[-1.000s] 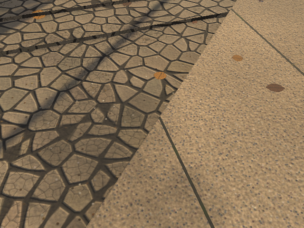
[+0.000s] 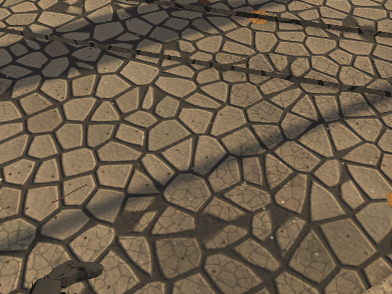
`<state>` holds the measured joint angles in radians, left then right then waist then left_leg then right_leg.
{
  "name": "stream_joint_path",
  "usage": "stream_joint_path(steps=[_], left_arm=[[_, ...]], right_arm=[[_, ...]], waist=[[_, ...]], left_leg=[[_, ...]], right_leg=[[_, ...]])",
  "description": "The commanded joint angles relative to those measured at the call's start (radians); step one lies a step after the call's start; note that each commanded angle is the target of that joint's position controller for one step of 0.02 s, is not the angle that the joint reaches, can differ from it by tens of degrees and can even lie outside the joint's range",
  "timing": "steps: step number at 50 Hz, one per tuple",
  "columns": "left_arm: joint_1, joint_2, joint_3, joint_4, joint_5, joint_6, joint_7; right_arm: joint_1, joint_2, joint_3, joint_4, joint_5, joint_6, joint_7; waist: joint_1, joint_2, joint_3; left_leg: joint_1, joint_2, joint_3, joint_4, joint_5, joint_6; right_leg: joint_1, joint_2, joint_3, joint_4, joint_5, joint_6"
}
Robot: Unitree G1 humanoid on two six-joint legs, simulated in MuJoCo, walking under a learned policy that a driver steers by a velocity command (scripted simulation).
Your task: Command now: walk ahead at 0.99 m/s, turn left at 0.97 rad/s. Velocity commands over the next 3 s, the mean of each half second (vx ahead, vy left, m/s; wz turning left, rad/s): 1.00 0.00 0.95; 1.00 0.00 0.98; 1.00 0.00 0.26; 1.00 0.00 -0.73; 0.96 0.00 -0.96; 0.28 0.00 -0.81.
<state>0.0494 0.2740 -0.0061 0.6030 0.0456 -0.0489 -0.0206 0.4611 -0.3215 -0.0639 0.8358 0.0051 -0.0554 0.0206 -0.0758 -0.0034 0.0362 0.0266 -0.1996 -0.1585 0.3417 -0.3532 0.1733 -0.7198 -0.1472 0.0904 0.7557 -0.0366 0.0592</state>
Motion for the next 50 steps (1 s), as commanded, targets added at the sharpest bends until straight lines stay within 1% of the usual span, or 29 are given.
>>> stream_joint_path(steps=[1,3,4,7,9,10,11,12,13,14,15,17,18,20,24,25,28,29,30,31,32,33,36,40,45,47,48,49,50], left_arm=[[0.017,0.095,0.032,-0.027,-0.013,-0.012,-0.014],[-0.049,0.182,0.059,-0.049,-0.011,-0.035,-0.009],[-0.095,0.175,0.055,-0.054,0.001,-0.045,-0.008],[0.154,0.179,0.066,0.030,-0.036,-0.061,0.013],[0.336,0.204,0.098,0.091,-0.015,-0.065,0.025],[0.476,0.215,0.115,0.156,0.012,-0.052,0.021],[0.594,0.203,0.107,0.166,0.028,-0.044,0.017],[0.643,0.169,0.087,0.176,0.055,-0.054,0.008],[0.580,0.154,0.079,0.172,0.052,-0.055,0.004],[0.491,0.110,0.070,0.162,0.043,-0.044,0.012],[0.441,0.198,0.089,0.168,0.047,-0.061,0.021],[0.431,0.113,0.061,0.217,0.004,-0.081,0.009],[0.380,0.064,0.044,0.242,-0.014,-0.086,0.006],[0.242,0.080,0.041,0.243,-0.023,-0.113,0.015],[0.384,0.110,0.050,0.293,-0.037,-0.107,0.017],[0.426,0.139,0.056,0.296,-0.033,-0.096,0.027],[0.392,0.217,0.078,0.265,-0.018,-0.041,0.069],[0.317,0.230,0.086,0.232,-0.013,-0.023,0.061],[0.264,0.174,0.085,0.206,0.002,-0.017,0.040],[0.359,0.079,0.055,0.106,0.017,-0.034,0.039],[0.303,0.118,0.052,0.027,-0.013,-0.057,0.033],[0.242,0.143,0.050,0.039,-0.007,-0.068,0.032],[0.245,0.133,0.049,0.058,0.029,-0.018,0.025],[0.050,0.072,0.027,-0.022,0.010,0.005,0.005],[-0.038,0.089,0.028,-0.057,-0.027,-0.002,0.003],[0.108,0.166,0.059,-0.017,-0.026,-0.010,0.020],[0.298,0.202,0.079,0.026,-0.024,-0.015,0.035],[0.522,0.278,0.106,0.064,0.000,-0.018,0.059],[0.504,0.352,0.117,0.067,0.039,-0.022,0.057]], right_arm=[[-0.049,-0.180,-0.046,-0.069,0.000,-0.022,0.000],[-0.015,-0.204,-0.064,-0.056,-0.005,-0.017,-0.029],[-0.001,-0.208,-0.070,-0.057,-0.007,-0.013,-0.037],[-0.104,-0.202,-0.066,-0.066,-0.040,-0.015,-0.047],[-0.082,-0.196,-0.057,-0.056,0.008,-0.016,-0.015],[-0.163,-0.149,-0.047,-0.055,-0.001,-0.009,-0.024],[-0.240,-0.079,-0.018,-0.085,-0.015,-0.016,-0.040],[-0.190,0.007,0.012,-0.119,-0.010,-0.029,-0.068],[-0.149,0.008,0.020,-0.136,-0.004,-0.021,-0.078],[-0.200,-0.032,0.017,-0.120,-0.036,0.005,-0.059],[-0.165,-0.017,0.021,-0.161,-0.043,0.027,-0.034],[-0.363,-0.025,0.028,-0.218,-0.072,0.058,0.006],[-0.428,-0.013,0.031,-0.245,-0.049,0.059,0.025],[-0.458,0.000,0.049,-0.293,-0.043,0.061,0.050],[-0.553,0.009,0.063,-0.277,-0.037,0.054,0.066],[-0.539,0.002,0.060,-0.265,-0.041,0.049,0.066],[-0.204,-0.081,0.018,-0.161,-0.041,0.045,0.048],[0.011,-0.133,-0.013,-0.087,-0.028,0.041,0.029],[-0.028,-0.178,-0.049,-0.073,0.015,0.057,0.003],[-0.115,-0.261,-0.045,-0.113,-0.008,0.058,0.002],[-0.049,-0.259,-0.056,-0.137,-0.040,0.071,-0.017],[-0.079,-0.185,-0.048,-0.112,-0.042,0.063,-0.032],[-0.178,-0.133,-0.029,-0.103,-0.029,0.015,-0.043],[-0.202,-0.141,-0.033,-0.099,-0.016,-0.029,-0.025],[-0.101,-0.173,-0.055,-0.078,-0.005,-0.029,-0.010],[-0.102,-0.216,-0.064,-0.076,-0.012,-0.023,-0.014],[-0.148,-0.239,-0.067,-0.082,-0.015,-0.026,-0.009],[-0.178,-0.146,-0.039,-0.104,-0.020,-0.039,-0.007],[-0.080,0.008,0.002,-0.156,0.017,-0.044,-0.009]], waist=[[0.023,0.068,-0.008],[-0.007,0.055,-0.010],[-0.030,0.051,0.002],[0.102,0.047,-0.120],[0.209,-0.094,-0.171],[0.290,-0.218,-0.142],[0.336,-0.218,-0.143],[0.256,-0.280,-0.189],[0.180,-0.261,-0.261],[0.158,-0.077,-0.152],[0.110,-0.228,-0.150],[0.115,0.010,0.062],[0.068,0.038,0.121],[-0.012,-0.114,0.171],[0.046,-0.006,0.124],[0.043,-0.045,0.086],[-0.142,-0.119,-0.131],[-0.238,-0.067,-0.205],[-0.189,0.142,-0.158],[-0.003,0.161,-0.208],[-0.064,0.132,-0.345],[-0.030,-0.025,-0.123],[0.125,-0.082,0.058],[0.117,-0.038,0.087],[0.037,0.026,0.016],[0.112,0.012,-0.096],[0.235,-0.008,-0.189],[0.326,-0.077,-0.313],[0.211,-0.381,-0.407]], left_leg=[[-0.314,0.199,-0.189,-0.106,0.613,0.082],[0.036,0.226,-0.247,0.033,0.603,0.068],[0.121,0.252,-0.290,0.072,0.603,0.063],[0.063,0.152,-0.253,0.411,0.602,-0.014],[-0.175,0.080,-0.209,0.747,0.641,-0.042],[-0.474,0.047,-0.153,1.093,0.037,-0.045],[-0.704,0.036,-0.104,1.362,-0.344,-0.025],[-0.865,0.091,-0.068,1.491,-0.380,-0.040],[-0.941,0.138,0.002,1.462,-0.261,-0.047],[-0.981,0.165,0.072,1.434,-0.166,-0.044],[-1.027,0.176,0.096,1.527,-0.175,-0.053],[-1.030,0.303,0.017,1.390,-0.081,-0.054],[-0.971,0.305,0.011,1.241,0.048,-0.067],[-0.707,0.290,0.071,0.877,0.308,-0.096],[-0.537,0.185,0.333,0.526,0.404,-0.030],[-0.501,0.139,0.367,0.476,0.379,-0.008],[-0.107,0.074,0.321,0.426,0.255,0.068],[0.182,0.107,0.218,0.335,0.250,0.126],[0.303,0.179,0.056,0.273,0.184,0.158],[0.358,0.340,-0.268,0.334,0.543,0.247],[0.471,0.468,-0.604,0.057,0.088,0.379],[0.268,0.462,-0.634,-0.103,-0.084,0.318],[-0.160,0.321,-0.399,-0.120,0.131,0.235],[-0.470,0.176,-0.225,-0.166,0.264,0.170],[-0.302,0.199,-0.258,-0.080,0.515,0.073],[-0.204,0.194,-0.256,0.157,0.752,0.024],[-0.276,0.159,-0.219,0.400,0.767,-0.004],[-0.415,0.108,-0.140,0.734,0.545,-0.021],[-0.681,0.007,-0.043,1.009,-0.166,-0.050]], right_leg=[[0.389,0.103,-0.099,0.014,0.264,-0.031],[0.100,0.076,0.008,-0.109,0.235,-0.056],[0.061,0.079,0.017,-0.158,0.203,-0.061],[0.490,0.092,0.010,-0.357,0.308,-0.043],[0.863,0.132,-0.025,-0.466,0.269,-0.008],[1.100,0.049,-0.017,-0.382,0.276,-0.048],[1.186,-0.043,0.008,-0.148,0.271,-0.039],[1.247,-0.207,0.143,-0.010,0.687,-0.038],[1.224,-0.275,0.351,-0.164,0.475,-0.087],[1.040,-0.230,0.390,-0.296,0.164,-0.117],[0.938,-0.354,0.601,-0.375,-0.043,-0.248],[0.632,-0.345,0.422,-0.424,-0.121,-0.223],[0.501,-0.250,0.231,-0.491,-0.137,-0.129],[0.250,-0.127,-0.046,-0.591,0.056,-0.068],[0.482,-0.034,-0.306,-0.572,0.658,-0.025],[0.579,-0.038,-0.327,-0.492,0.886,-0.017],[0.603,-0.107,-0.308,0.029,1.127,-0.011],[0.410,-0.075,-0.306,0.395,0.799,-0.020],[0.135,0.145,-0.320,0.798,-0.287,-0.025],[-0.079,0.115,-0.184,0.982,-0.515,-0.027],[-0.225,0.143,-0.025,0.960,-0.496,-0.013],[-0.266,0.084,-0.008,0.790,-0.425,-0.024],[-0.039,0.021,-0.004,0.528,-0.422,0.009],[0.223,0.022,-0.065,0.148,-0.159,0.038],[0.416,0.103,-0.067,-0.163,0.070,-0.011],[0.589,0.162,-0.069,-0.201,-0.095,-0.030],[0.813,0.149,-0.076,-0.207,-0.148,-0.041],[1.036,-0.015,0.062,-0.204,-0.421,-0.073],[1.171,-0.300,0.620,-0.420,-0.727,-0.159]])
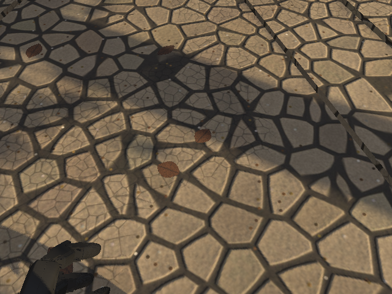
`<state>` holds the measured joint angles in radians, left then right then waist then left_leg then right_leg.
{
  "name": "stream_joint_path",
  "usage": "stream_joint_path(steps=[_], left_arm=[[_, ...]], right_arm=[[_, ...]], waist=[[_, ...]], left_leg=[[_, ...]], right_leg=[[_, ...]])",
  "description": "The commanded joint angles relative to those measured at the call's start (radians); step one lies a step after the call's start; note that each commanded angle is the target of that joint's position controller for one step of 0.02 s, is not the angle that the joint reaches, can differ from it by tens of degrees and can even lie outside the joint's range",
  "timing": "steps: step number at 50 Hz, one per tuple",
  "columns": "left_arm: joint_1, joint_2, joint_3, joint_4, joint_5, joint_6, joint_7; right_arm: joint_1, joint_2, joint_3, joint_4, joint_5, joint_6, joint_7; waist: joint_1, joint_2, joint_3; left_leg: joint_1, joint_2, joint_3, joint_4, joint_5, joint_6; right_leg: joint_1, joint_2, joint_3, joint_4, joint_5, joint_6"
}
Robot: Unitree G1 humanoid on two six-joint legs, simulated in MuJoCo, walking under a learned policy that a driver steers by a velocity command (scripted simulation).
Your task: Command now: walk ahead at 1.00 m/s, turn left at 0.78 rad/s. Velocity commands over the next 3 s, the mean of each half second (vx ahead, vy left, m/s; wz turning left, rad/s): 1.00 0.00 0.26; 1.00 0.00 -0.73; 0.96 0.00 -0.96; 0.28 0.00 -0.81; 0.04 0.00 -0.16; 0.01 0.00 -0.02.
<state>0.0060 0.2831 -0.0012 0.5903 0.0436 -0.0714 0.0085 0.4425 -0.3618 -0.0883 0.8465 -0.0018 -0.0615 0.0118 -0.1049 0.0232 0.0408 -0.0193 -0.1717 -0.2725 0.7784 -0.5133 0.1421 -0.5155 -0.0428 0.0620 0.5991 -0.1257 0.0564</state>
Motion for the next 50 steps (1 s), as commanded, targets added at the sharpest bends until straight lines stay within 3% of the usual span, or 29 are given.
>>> stream_joint_path(steps=[1,2,3,4,7,10,14,17,18,19,20,21,22,23,24,27,29,32,35,38,40,41,42,43,44,45,46,47,50], left_arm=[[0.425,0.283,0.114,0.071,0.020,0.005,0.016],[0.334,0.182,0.095,0.060,0.010,0.008,0.009],[0.311,0.136,0.086,0.079,0.009,0.008,0.000],[0.325,0.117,0.079,0.106,0.012,0.004,-0.003],[0.387,0.076,0.062,0.190,-0.006,-0.028,-0.019],[0.377,0.108,0.066,0.212,-0.017,-0.047,-0.024],[0.409,0.147,0.067,0.246,-0.033,-0.052,-0.030],[0.464,0.218,0.076,0.280,-0.033,-0.043,-0.022],[0.467,0.244,0.079,0.288,-0.030,-0.032,-0.013],[0.439,0.253,0.078,0.283,-0.033,-0.018,-0.006],[0.453,0.178,0.061,0.256,-0.027,-0.014,-0.008],[0.563,0.019,0.031,0.207,-0.044,-0.015,-0.024],[0.479,0.131,0.054,0.186,-0.054,-0.013,-0.015],[0.397,0.145,0.062,0.175,-0.054,-0.011,-0.013],[0.387,0.111,0.051,0.186,-0.047,-0.009,-0.021],[0.431,0.056,0.046,0.232,-0.025,0.040,-0.050],[0.349,0.045,0.052,0.219,-0.026,0.065,-0.060],[0.190,0.014,0.037,0.150,-0.037,0.066,-0.069],[0.087,0.011,0.021,0.114,-0.039,0.055,-0.083],[0.083,0.048,0.019,0.107,-0.032,0.055,-0.092],[0.289,0.121,0.044,0.160,-0.027,0.066,-0.086],[0.496,0.169,0.068,0.217,-0.024,0.071,-0.076],[0.705,0.218,0.102,0.277,-0.036,0.069,-0.056],[0.638,0.230,0.115,0.293,-0.070,0.072,-0.035],[0.503,0.342,0.130,0.246,-0.031,0.078,-0.032],[0.464,0.312,0.136,0.190,-0.028,0.080,-0.021],[0.430,0.213,0.116,0.193,-0.020,0.077,-0.008],[0.386,0.177,0.105,0.203,-0.020,0.068,-0.005],[0.347,0.172,0.093,0.195,-0.032,0.016,-0.006]], right_arm=[[-0.076,-0.009,0.035,-0.163,0.001,-0.031,-0.008],[-0.131,-0.047,0.028,-0.145,-0.019,-0.018,-0.004],[-0.174,-0.043,0.032,-0.146,-0.034,-0.011,0.009],[-0.227,-0.027,0.035,-0.161,-0.043,-0.005,0.023],[-0.275,0.032,0.057,-0.208,-0.044,0.017,0.046],[-0.408,0.012,0.069,-0.279,-0.047,0.018,0.058],[-0.522,0.027,0.092,-0.316,-0.040,0.012,0.087],[-0.455,-0.011,0.077,-0.283,-0.051,0.013,0.060],[-0.317,-0.040,0.062,-0.245,-0.056,0.011,0.045],[-0.095,-0.071,0.042,-0.174,-0.054,0.010,0.027],[0.048,-0.159,0.012,-0.132,-0.070,0.008,0.006],[0.003,-0.229,0.000,-0.150,-0.088,-0.001,-0.008],[-0.012,-0.198,-0.004,-0.161,-0.060,0.001,-0.013],[-0.081,-0.128,0.011,-0.135,-0.051,-0.007,-0.016],[-0.124,-0.080,0.020,-0.122,-0.046,-0.018,-0.011],[-0.144,0.002,0.039,-0.090,-0.027,-0.050,-0.009],[-0.127,0.029,0.043,-0.054,-0.006,-0.067,-0.007],[-0.098,0.039,0.047,-0.029,-0.009,-0.081,-0.003],[-0.071,0.024,0.052,-0.010,-0.011,-0.081,-0.015],[-0.055,-0.051,0.043,-0.006,-0.010,-0.077,-0.050],[-0.103,-0.113,0.026,-0.028,-0.020,-0.052,-0.078],[-0.172,-0.138,0.017,-0.051,-0.029,-0.035,-0.082],[-0.249,-0.155,0.006,-0.070,-0.031,-0.016,-0.073],[-0.325,-0.025,0.036,-0.089,-0.042,-0.022,-0.039],[-0.163,0.047,0.064,-0.201,-0.031,-0.044,-0.035],[-0.181,0.009,0.078,-0.235,-0.042,-0.073,-0.029],[-0.231,-0.035,0.075,-0.224,-0.046,-0.088,-0.022],[-0.257,-0.039,0.072,-0.223,-0.054,-0.083,-0.019],[-0.275,-0.009,0.089,-0.234,-0.083,-0.011,-0.016]], waist=[[0.199,-0.383,-0.325],[0.183,-0.226,-0.187],[0.173,-0.110,-0.109],[0.168,-0.078,-0.063],[0.123,-0.118,0.005],[0.101,-0.107,0.063],[0.106,-0.079,0.097],[0.054,-0.126,0.009],[-0.022,-0.148,-0.081],[-0.135,-0.137,-0.185],[-0.160,-0.041,-0.297],[-0.003,0.220,-0.406],[-0.048,0.147,-0.423],[-0.002,0.058,-0.213],[0.039,0.020,-0.102],[0.122,0.041,-0.028],[0.127,0.018,0.032],[0.119,0.050,0.079],[0.113,0.007,0.088],[0.150,0.036,0.036],[0.271,0.085,-0.077],[0.375,0.089,-0.152],[0.482,0.011,-0.203],[0.414,-0.227,-0.086],[0.196,-0.313,-0.200],[0.227,-0.161,-0.287],[0.185,0.029,-0.105],[0.123,0.099,-0.011],[0.048,0.108,0.084]], left_leg=[[-0.750,0.060,0.105,0.648,0.090,-0.003],[-0.768,0.128,0.131,0.627,0.188,-0.003],[-0.743,0.160,0.148,0.578,0.233,-0.012],[-0.722,0.175,0.144,0.540,0.229,-0.016],[-0.755,0.183,0.114,0.469,0.202,-0.032],[-0.784,0.190,0.140,0.281,0.321,-0.050],[-0.491,0.183,0.318,-0.052,0.505,-0.025],[-0.351,0.107,0.386,-0.112,0.406,0.017],[-0.189,0.083,0.371,-0.118,0.340,0.032],[0.056,0.088,0.335,-0.190,0.339,0.042],[0.312,0.272,0.124,-0.198,0.095,0.040],[0.479,0.560,-0.353,-0.328,-0.185,0.053],[0.404,0.581,-0.522,-0.483,-0.191,0.036],[0.239,0.527,-0.323,-0.489,-0.066,0.027],[0.088,0.487,-0.188,-0.512,0.087,0.026],[-0.108,0.405,0.058,-0.599,0.292,-0.020],[-0.095,0.358,0.202,-0.639,0.461,-0.071],[-0.116,0.305,0.392,-0.671,0.752,-0.112],[-0.063,0.279,0.504,-0.666,0.989,-0.142],[0.032,0.317,0.548,-0.549,1.463,-0.175],[0.063,0.364,0.531,-0.286,1.726,-0.184],[-0.015,0.384,0.507,-0.032,1.739,-0.178],[-0.172,0.330,0.501,0.420,1.408,-0.167],[-0.485,0.105,0.472,0.824,0.211,-0.148],[-0.830,0.083,0.280,1.064,-0.016,-0.195],[-0.924,0.122,0.138,0.992,0.034,-0.173],[-0.916,0.181,0.132,0.840,0.122,-0.151],[-0.840,0.221,0.145,0.717,0.153,-0.156],[-0.637,0.284,0.182,0.466,0.130,-0.207]], right_leg=[[0.855,-0.393,0.844,-0.363,-0.745,-0.192],[0.724,-0.346,0.668,-0.348,-0.710,-0.195],[0.611,-0.296,0.514,-0.338,-0.542,-0.193],[0.533,-0.247,0.394,-0.344,-0.408,-0.178],[0.448,-0.219,0.251,-0.395,-0.214,-0.183],[0.393,-0.209,0.090,-0.496,-0.037,-0.193],[0.295,-0.178,-0.102,-0.641,0.212,-0.178],[0.488,-0.197,-0.172,-0.435,0.870,-0.164],[0.494,-0.206,-0.168,-0.231,1.021,-0.156],[0.414,-0.178,-0.163,0.045,0.981,-0.143],[0.199,-0.110,-0.141,0.415,0.546,-0.142],[-0.112,0.028,-0.049,0.764,-0.374,-0.138],[-0.189,0.035,0.046,0.854,-0.293,-0.163],[-0.234,-0.012,0.035,0.803,-0.163,-0.166],[-0.202,-0.050,0.018,0.740,-0.114,-0.159],[-0.091,-0.102,0.017,0.664,-0.081,-0.130],[-0.171,-0.108,-0.001,0.643,-0.043,-0.123],[-0.202,-0.079,-0.086,0.510,0.108,-0.121],[-0.161,-0.025,-0.194,0.313,0.220,-0.154],[0.022,0.078,-0.289,0.135,0.258,-0.198],[0.243,0.143,-0.289,0.133,0.152,-0.231],[0.445,0.149,-0.241,0.140,0.084,-0.270],[0.653,0.106,-0.129,0.050,0.046,-0.348],[0.704,0.065,-0.016,0.011,0.060,-0.370],[0.898,-0.122,0.474,-0.028,0.136,-0.568],[0.922,-0.232,0.772,-0.286,-0.264,-0.616],[0.716,-0.220,0.759,-0.402,-0.402,-0.542],[0.531,-0.181,0.668,-0.413,-0.351,-0.488],[0.159,-0.047,0.447,-0.433,-0.137,-0.438]])
Over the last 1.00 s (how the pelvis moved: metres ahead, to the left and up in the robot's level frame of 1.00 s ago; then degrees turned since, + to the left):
0.89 0.20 -0.13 58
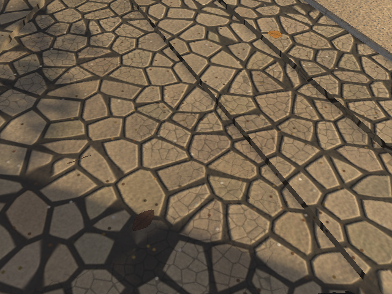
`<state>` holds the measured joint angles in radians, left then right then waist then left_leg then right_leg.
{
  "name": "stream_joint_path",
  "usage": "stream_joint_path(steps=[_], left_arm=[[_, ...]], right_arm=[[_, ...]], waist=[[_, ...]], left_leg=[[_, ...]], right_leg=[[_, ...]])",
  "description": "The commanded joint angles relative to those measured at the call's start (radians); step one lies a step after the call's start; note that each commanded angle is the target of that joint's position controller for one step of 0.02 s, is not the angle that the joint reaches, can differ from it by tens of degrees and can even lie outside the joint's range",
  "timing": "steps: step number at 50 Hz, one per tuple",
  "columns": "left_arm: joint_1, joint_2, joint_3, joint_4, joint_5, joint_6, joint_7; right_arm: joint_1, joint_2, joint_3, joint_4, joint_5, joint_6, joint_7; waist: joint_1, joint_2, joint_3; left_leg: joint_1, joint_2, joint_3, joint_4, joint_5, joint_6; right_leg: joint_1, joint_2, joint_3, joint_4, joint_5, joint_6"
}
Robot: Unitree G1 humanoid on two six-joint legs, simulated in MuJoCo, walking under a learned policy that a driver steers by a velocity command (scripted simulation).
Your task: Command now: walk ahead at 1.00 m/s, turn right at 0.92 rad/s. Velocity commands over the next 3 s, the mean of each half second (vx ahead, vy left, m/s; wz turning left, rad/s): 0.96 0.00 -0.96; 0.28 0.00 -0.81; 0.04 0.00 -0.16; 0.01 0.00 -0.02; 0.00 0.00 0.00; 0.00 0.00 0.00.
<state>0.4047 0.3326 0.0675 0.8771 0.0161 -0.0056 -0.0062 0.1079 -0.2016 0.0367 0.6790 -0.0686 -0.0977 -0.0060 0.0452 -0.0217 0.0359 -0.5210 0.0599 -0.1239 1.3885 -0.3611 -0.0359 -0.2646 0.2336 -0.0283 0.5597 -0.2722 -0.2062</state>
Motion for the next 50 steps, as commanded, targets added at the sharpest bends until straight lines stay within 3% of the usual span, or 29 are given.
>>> stream_joint_path(steps=[1,5,8,10,11,12,13,14,15,17,20,23,24,26,27,28,30,31,32,33,34,35,36,37,38,40,43,46,50], left_arm=[[-0.056,0.137,0.029,-0.099,-0.007,-0.063,0.005],[-0.034,0.154,0.050,-0.106,-0.018,-0.073,-0.009],[0.001,0.167,0.063,-0.108,-0.020,-0.066,-0.012],[-0.014,0.195,0.070,-0.119,-0.010,-0.064,-0.006],[-0.054,0.222,0.075,-0.126,-0.007,-0.067,-0.010],[-0.105,0.176,0.062,-0.148,-0.006,-0.079,-0.011],[-0.116,-0.001,0.015,-0.198,-0.012,-0.089,-0.003],[-0.009,-0.004,-0.007,-0.252,-0.043,-0.080,-0.006],[-0.095,0.072,0.000,-0.214,-0.011,-0.054,0.000],[-0.182,0.084,0.007,-0.221,0.013,-0.033,-0.029],[-0.249,0.018,-0.014,-0.278,0.023,0.005,-0.066],[-0.321,0.012,-0.023,-0.325,0.022,0.016,-0.062],[-0.335,-0.003,-0.034,-0.360,0.023,0.013,-0.066],[-0.387,-0.002,-0.041,-0.361,0.023,0.009,-0.083],[-0.348,0.028,-0.017,-0.343,-0.078,-0.023,-0.068],[-0.327,0.058,-0.009,-0.336,-0.079,-0.035,-0.069],[-0.234,0.110,0.023,-0.316,-0.055,-0.027,-0.070],[-0.106,0.157,0.052,-0.288,-0.050,-0.017,-0.065],[0.020,0.196,0.079,-0.250,-0.052,-0.007,-0.049],[-0.017,0.229,0.079,-0.255,-0.057,-0.002,-0.022],[-0.109,0.283,0.069,-0.343,-0.001,-0.020,-0.023],[-0.129,0.274,0.078,-0.378,0.017,-0.021,-0.032],[-0.195,0.243,0.076,-0.395,-0.001,-0.024,-0.032],[-0.263,0.187,0.063,-0.406,-0.034,-0.030,-0.029],[-0.291,0.162,0.053,-0.407,-0.045,-0.033,-0.025],[-0.324,0.143,0.050,-0.392,-0.033,-0.028,-0.012],[-0.261,0.131,0.045,-0.339,-0.027,-0.011,0.026],[-0.266,0.114,0.039,-0.329,-0.028,0.024,0.049],[-0.258,0.074,0.024,-0.323,-0.022,0.036,0.042]], right_arm=[[0.005,-0.157,-0.029,-0.094,-0.011,0.033,0.007],[-0.159,-0.100,-0.005,-0.159,0.042,0.031,0.027],[-0.177,-0.142,-0.018,-0.170,0.050,0.024,0.020],[-0.057,-0.212,-0.050,-0.135,0.048,0.015,0.004],[0.108,-0.253,-0.071,-0.097,0.047,0.009,-0.008],[0.337,-0.314,-0.100,-0.051,0.031,0.003,-0.028],[0.476,-0.385,-0.120,-0.026,-0.007,0.001,-0.043],[0.343,-0.426,-0.136,-0.040,-0.005,0.011,-0.032],[0.209,-0.297,-0.118,-0.071,0.004,0.019,-0.026],[0.177,-0.204,-0.096,-0.040,0.013,0.023,-0.016],[0.260,-0.152,-0.083,0.056,0.040,-0.003,-0.004],[0.224,-0.138,-0.080,0.077,0.052,-0.019,0.004],[0.200,-0.178,-0.086,0.073,0.050,-0.026,0.005],[0.164,-0.185,-0.090,0.077,0.061,-0.027,0.002],[0.078,-0.315,-0.134,0.023,0.089,-0.015,-0.029],[0.075,-0.348,-0.145,0.011,0.092,-0.008,-0.047],[0.102,-0.377,-0.162,0.005,0.097,0.009,-0.066],[0.092,-0.369,-0.166,-0.006,0.107,0.018,-0.065],[0.102,-0.306,-0.152,-0.020,0.109,0.017,-0.056],[0.156,-0.167,-0.113,-0.023,0.060,0.013,-0.035],[0.293,-0.151,-0.093,-0.059,0.036,-0.003,-0.018],[0.274,-0.265,-0.104,-0.093,0.057,-0.019,-0.007],[0.180,-0.300,-0.109,-0.112,0.080,-0.025,-0.008],[0.122,-0.299,-0.115,-0.109,0.073,-0.013,-0.021],[0.113,-0.293,-0.116,-0.099,0.062,0.004,-0.031],[0.126,-0.285,-0.122,-0.084,0.055,0.031,-0.037],[0.079,-0.182,-0.095,-0.097,0.043,0.034,-0.038],[0.040,-0.155,-0.085,-0.101,0.056,0.051,-0.030],[-0.046,-0.165,-0.091,-0.128,0.063,0.060,-0.023]], waist=[[-0.092,0.136,0.094],[0.000,0.026,0.042],[0.034,-0.028,-0.007],[-0.025,-0.031,-0.098],[-0.131,-0.007,-0.191],[-0.243,0.026,-0.299],[-0.246,0.272,-0.377],[-0.112,0.484,-0.443],[-0.116,0.235,-0.256],[-0.101,0.074,-0.104],[-0.069,0.130,-0.024],[-0.031,0.096,0.020],[-0.003,0.143,0.039],[-0.005,0.106,0.064],[-0.001,0.134,0.035],[0.019,0.122,-0.008],[0.066,0.141,-0.090],[0.121,0.136,-0.149],[0.159,0.040,-0.186],[0.083,-0.190,-0.136],[-0.032,-0.289,-0.318],[0.016,-0.166,-0.523],[0.000,-0.024,-0.439],[-0.037,0.102,-0.299],[-0.068,0.124,-0.215],[-0.104,0.099,-0.139],[-0.078,0.056,-0.179],[-0.060,-0.026,-0.241],[-0.023,-0.098,-0.189]], left_leg=[[-0.084,0.059,0.064,-0.259,0.030,-0.040],[0.123,0.010,0.127,-0.680,0.408,-0.033],[0.164,-0.028,0.107,-0.829,0.427,-0.012],[0.307,-0.075,0.093,-0.878,0.290,0.005],[0.489,-0.076,0.104,-0.885,0.220,0.018],[0.745,0.036,0.017,-0.842,0.054,0.044],[0.958,0.323,-0.345,-0.941,-0.316,0.068],[0.948,0.448,-0.859,-1.161,-0.504,0.165],[0.790,0.376,-0.697,-1.169,-0.588,0.168],[0.580,0.273,-0.326,-1.144,-0.195,0.130],[0.481,0.216,-0.073,-1.178,0.088,0.094],[0.416,0.163,0.179,-1.171,0.691,0.082],[0.376,0.186,0.215,-1.167,0.775,0.092],[0.330,0.127,0.332,-1.178,0.773,0.066],[0.367,0.093,0.333,-1.132,0.836,0.057],[0.404,0.109,0.331,-1.073,0.989,0.047],[0.445,0.144,0.324,-0.891,1.210,0.036],[0.402,0.147,0.309,-0.709,1.191,0.035],[0.245,0.090,0.296,-0.438,0.792,0.007],[0.007,-0.061,0.283,-0.091,-0.188,-0.029],[-0.173,-0.143,0.112,0.199,-0.361,-0.048],[-0.230,-0.129,-0.050,0.266,-0.271,-0.047],[-0.259,-0.100,-0.070,0.153,-0.164,-0.025],[-0.249,-0.064,-0.065,0.059,-0.113,-0.031],[-0.200,-0.053,-0.064,-0.006,-0.101,-0.040],[-0.080,-0.026,-0.031,-0.138,-0.099,-0.056],[0.001,-0.050,0.037,-0.336,0.019,-0.075],[0.072,-0.066,0.050,-0.481,0.182,-0.083],[0.107,-0.064,0.034,-0.620,0.189,-0.063]], right_leg=[[-0.158,-0.286,0.477,-0.408,0.079,-0.167],[-0.164,-0.194,0.366,-0.382,0.290,-0.066],[0.019,-0.230,0.412,-0.296,0.416,-0.018],[0.113,-0.237,0.432,-0.114,0.602,0.026],[0.086,-0.207,0.400,0.089,0.648,0.051],[-0.066,-0.168,0.353,0.373,0.515,0.070],[-0.335,-0.084,0.252,0.690,-0.243,0.074],[-0.524,-0.102,0.176,0.861,-0.239,0.079],[-0.582,-0.196,0.142,0.892,-0.110,0.078],[-0.532,-0.264,0.108,0.799,-0.019,0.102],[-0.543,-0.324,0.102,0.764,0.013,0.120],[-0.509,-0.291,0.026,0.662,0.099,0.146],[-0.472,-0.307,0.025,0.528,0.140,0.151],[-0.321,-0.269,-0.060,0.267,0.282,0.142],[-0.264,-0.251,-0.052,0.214,0.305,0.158],[-0.194,-0.215,-0.079,0.159,0.309,0.154],[-0.033,-0.162,-0.102,0.115,0.279,0.117],[0.126,-0.151,-0.074,0.084,0.293,0.077],[0.359,-0.160,-0.004,0.002,0.402,0.033],[0.471,-0.258,0.164,-0.010,0.704,-0.025],[0.619,-0.464,0.587,0.035,1.106,-0.230],[0.698,-0.562,0.783,-0.109,0.797,-0.337],[0.568,-0.523,0.815,-0.209,0.385,-0.292],[0.405,-0.460,0.762,-0.231,0.262,-0.222],[0.256,-0.421,0.699,-0.242,0.348,-0.190],[0.040,-0.371,0.523,-0.219,0.597,-0.144],[-0.063,-0.290,0.377,-0.150,0.828,-0.085],[-0.066,-0.257,0.340,-0.121,0.698,-0.024],[-0.052,-0.287,0.417,-0.103,0.433,-0.004]])
Over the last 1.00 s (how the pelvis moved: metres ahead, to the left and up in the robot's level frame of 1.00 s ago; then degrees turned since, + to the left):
0.91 0.04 0.01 -18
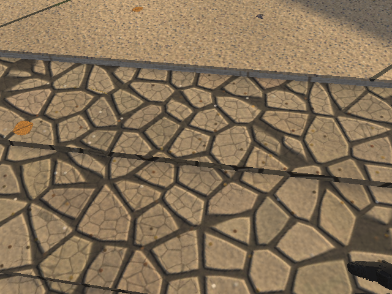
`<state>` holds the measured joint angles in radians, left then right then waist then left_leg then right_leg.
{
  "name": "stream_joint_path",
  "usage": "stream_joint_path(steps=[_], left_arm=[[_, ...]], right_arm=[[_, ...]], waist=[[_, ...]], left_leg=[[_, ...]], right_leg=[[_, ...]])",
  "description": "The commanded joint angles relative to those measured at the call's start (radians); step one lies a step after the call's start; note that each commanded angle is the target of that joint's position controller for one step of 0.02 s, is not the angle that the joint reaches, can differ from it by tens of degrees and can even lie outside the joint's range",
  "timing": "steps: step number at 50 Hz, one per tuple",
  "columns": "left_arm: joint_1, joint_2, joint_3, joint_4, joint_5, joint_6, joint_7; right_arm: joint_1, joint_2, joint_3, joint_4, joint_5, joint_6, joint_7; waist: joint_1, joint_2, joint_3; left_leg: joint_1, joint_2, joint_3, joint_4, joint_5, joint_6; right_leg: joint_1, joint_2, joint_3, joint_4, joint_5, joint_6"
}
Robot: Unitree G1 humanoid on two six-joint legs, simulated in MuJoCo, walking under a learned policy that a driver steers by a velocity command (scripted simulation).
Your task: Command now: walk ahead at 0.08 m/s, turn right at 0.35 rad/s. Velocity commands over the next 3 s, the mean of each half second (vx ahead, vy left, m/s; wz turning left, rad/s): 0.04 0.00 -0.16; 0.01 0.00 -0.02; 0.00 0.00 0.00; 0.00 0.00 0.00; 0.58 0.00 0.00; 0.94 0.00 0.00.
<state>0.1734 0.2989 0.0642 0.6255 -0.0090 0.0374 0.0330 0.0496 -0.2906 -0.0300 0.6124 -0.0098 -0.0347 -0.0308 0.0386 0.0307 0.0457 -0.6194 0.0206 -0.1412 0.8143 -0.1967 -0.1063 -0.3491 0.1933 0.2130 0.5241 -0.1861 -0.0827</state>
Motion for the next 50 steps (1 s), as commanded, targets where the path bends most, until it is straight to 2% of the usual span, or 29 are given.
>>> stream_joint_path(steps=[1,3,4,5,6,7,8,9,10,12,14,16,18,19,20,21,22,23,25,27,36,50], left_arm=[[-0.026,0.100,0.023,-0.070,0.004,-0.007,-0.001],[-0.039,0.073,0.013,-0.068,-0.001,-0.010,-0.005],[0.011,0.037,0.004,-0.055,0.007,-0.017,-0.008],[0.125,0.008,-0.004,-0.045,0.026,-0.026,-0.011],[0.117,0.067,0.009,-0.044,0.009,-0.029,-0.009],[0.059,0.129,0.027,-0.048,0.009,-0.027,-0.005],[0.014,0.142,0.037,-0.045,0.004,-0.017,-0.002],[0.011,0.126,0.040,-0.029,0.002,0.000,0.001],[0.023,0.107,0.037,-0.022,0.003,0.012,0.002],[0.032,0.033,0.015,-0.009,0.001,0.016,-0.002],[0.003,-0.008,0.000,-0.006,0.003,0.007,-0.005],[0.011,0.007,0.006,0.010,-0.002,0.001,-0.009],[0.045,0.011,0.008,0.037,0.004,-0.004,-0.014],[0.036,0.038,0.011,0.029,0.020,-0.007,-0.014],[0.031,0.092,0.020,0.017,0.032,-0.008,-0.010],[0.019,0.080,0.022,0.047,0.032,-0.011,-0.016],[-0.011,0.021,0.006,0.029,0.033,-0.019,-0.021],[-0.011,0.005,0.000,0.039,0.038,-0.026,-0.020],[0.000,0.024,0.003,0.049,0.029,-0.043,-0.017],[0.031,0.017,0.000,0.064,0.024,-0.052,-0.011],[0.062,-0.009,-0.005,0.103,0.017,-0.058,-0.006],[0.090,-0.019,-0.003,0.214,0.010,-0.063,-0.002]], right_arm=[[0.003,-0.079,-0.027,-0.066,0.005,-0.008,0.006],[0.032,-0.071,-0.035,-0.056,0.001,-0.023,0.015],[0.031,-0.089,-0.039,-0.062,-0.014,-0.029,0.017],[0.011,-0.146,-0.045,-0.083,-0.037,-0.027,0.013],[0.066,-0.114,-0.044,-0.050,-0.052,-0.021,0.012],[0.093,-0.096,-0.043,-0.038,-0.035,-0.020,0.016],[0.102,-0.092,-0.044,-0.030,-0.021,-0.015,0.015],[0.088,-0.097,-0.046,-0.031,-0.008,-0.007,0.013],[0.057,-0.098,-0.046,-0.033,0.001,0.000,0.010],[0.004,-0.075,-0.040,-0.034,-0.003,0.017,0.011],[0.035,-0.062,-0.041,-0.017,-0.003,0.030,0.012],[0.074,-0.067,-0.044,0.001,0.002,0.036,0.011],[0.094,-0.053,-0.038,0.014,0.013,0.034,0.012],[0.125,-0.047,-0.035,0.025,0.012,0.026,0.015],[0.135,-0.037,-0.030,0.017,-0.005,0.012,0.023],[0.131,-0.006,-0.025,0.013,-0.014,0.004,0.027],[0.081,-0.028,-0.028,0.018,-0.024,0.002,0.027],[0.064,-0.027,-0.032,0.019,-0.020,0.003,0.025],[0.080,-0.024,-0.035,0.032,-0.012,0.010,0.017],[0.093,-0.019,-0.036,0.044,-0.006,0.011,0.014],[0.115,-0.013,-0.043,0.106,-0.001,0.015,0.003],[0.130,-0.016,-0.050,0.232,0.007,0.032,-0.017]], waist=[[-0.013,-0.162,-0.186],[-0.045,-0.177,-0.163],[-0.033,-0.132,-0.149],[0.040,0.085,-0.178],[0.015,0.221,-0.193],[-0.028,0.187,-0.187],[-0.047,0.132,-0.180],[-0.041,0.091,-0.161],[-0.029,0.077,-0.144],[-0.007,0.097,-0.123],[-0.040,0.151,-0.143],[-0.051,0.175,-0.167],[-0.031,0.153,-0.158],[-0.039,0.114,-0.158],[-0.066,0.006,-0.162],[-0.092,-0.158,-0.149],[-0.066,-0.129,-0.106],[-0.063,-0.112,-0.090],[-0.060,-0.094,-0.050],[-0.057,-0.087,-0.042],[-0.050,-0.040,-0.051],[-0.050,-0.038,-0.048]], left_leg=[[0.218,-0.025,0.050,-0.099,0.013,0.020],[0.335,-0.020,0.058,-0.336,0.137,0.062],[0.422,0.056,-0.001,-0.411,0.316,0.099],[0.540,0.243,-0.173,-0.375,0.674,0.201],[0.521,0.364,-0.337,-0.421,0.683,0.375],[0.506,0.365,-0.387,-0.442,0.561,0.413],[0.509,0.321,-0.341,-0.438,0.461,0.384],[0.487,0.283,-0.286,-0.437,0.389,0.350],[0.447,0.259,-0.239,-0.444,0.329,0.323],[0.369,0.161,-0.108,-0.457,0.270,0.269],[0.402,0.131,-0.069,-0.451,0.247,0.272],[0.443,0.145,-0.090,-0.432,0.205,0.291],[0.400,0.132,-0.085,-0.417,0.135,0.260],[0.348,0.123,-0.076,-0.409,0.071,0.214],[0.288,0.084,-0.024,-0.362,0.008,0.167],[0.350,0.003,0.082,-0.349,-0.063,0.114],[0.395,-0.002,0.088,-0.327,-0.030,0.086],[0.412,-0.001,0.088,-0.325,-0.005,0.085],[0.406,0.003,0.078,-0.320,0.032,0.096],[0.404,0.006,0.073,-0.321,0.046,0.104],[0.422,0.009,0.072,-0.312,0.114,0.093],[0.457,0.012,0.076,-0.316,0.166,0.092]], right_leg=[[0.054,-0.257,0.200,-0.049,0.319,-0.125],[0.066,-0.236,0.220,-0.001,0.224,-0.087],[0.032,-0.195,0.196,0.051,0.090,-0.034],[-0.061,-0.091,0.088,0.214,-0.284,0.034],[-0.124,-0.066,-0.006,0.313,-0.432,0.096],[-0.147,-0.113,-0.027,0.437,-0.457,0.137],[-0.173,-0.122,-0.037,0.526,-0.431,0.158],[-0.182,-0.130,-0.049,0.591,-0.410,0.175],[-0.168,-0.148,-0.055,0.600,-0.377,0.183],[-0.078,-0.163,-0.130,0.444,-0.328,0.185],[-0.015,-0.176,-0.166,0.267,-0.296,0.181],[0.045,-0.180,-0.174,0.111,-0.201,0.170],[0.155,-0.170,-0.193,-0.103,-0.031,0.131],[0.218,-0.205,-0.149,-0.111,0.027,0.103],[0.253,-0.286,-0.074,-0.075,0.130,0.059],[0.120,-0.294,-0.049,-0.087,-0.052,0.008],[0.049,-0.282,-0.045,-0.125,-0.148,0.007],[0.023,-0.274,-0.053,-0.133,-0.187,0.026],[0.009,-0.256,-0.071,-0.120,-0.152,0.052],[0.014,-0.248,-0.081,-0.106,-0.118,0.061],[0.046,-0.230,-0.098,-0.082,-0.029,0.058],[0.078,-0.213,-0.123,-0.093,0.058,0.062]])
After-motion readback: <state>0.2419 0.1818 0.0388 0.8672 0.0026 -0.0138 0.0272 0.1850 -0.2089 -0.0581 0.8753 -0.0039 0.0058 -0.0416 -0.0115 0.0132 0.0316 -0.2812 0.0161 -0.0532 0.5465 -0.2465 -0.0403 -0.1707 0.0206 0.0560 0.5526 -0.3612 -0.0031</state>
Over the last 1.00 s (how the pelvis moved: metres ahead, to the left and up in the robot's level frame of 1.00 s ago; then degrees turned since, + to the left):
0.68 -0.04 0.01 -52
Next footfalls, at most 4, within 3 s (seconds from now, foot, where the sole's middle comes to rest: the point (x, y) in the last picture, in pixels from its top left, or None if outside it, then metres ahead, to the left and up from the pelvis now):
0.08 left None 0.15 0.16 -0.77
0.38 right None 0.06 -0.10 -0.77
2.70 right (236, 243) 0.60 -0.05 -0.74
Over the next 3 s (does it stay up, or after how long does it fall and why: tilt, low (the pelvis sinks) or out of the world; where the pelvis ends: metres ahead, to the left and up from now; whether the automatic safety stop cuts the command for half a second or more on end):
stays up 0.66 -0.01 0.04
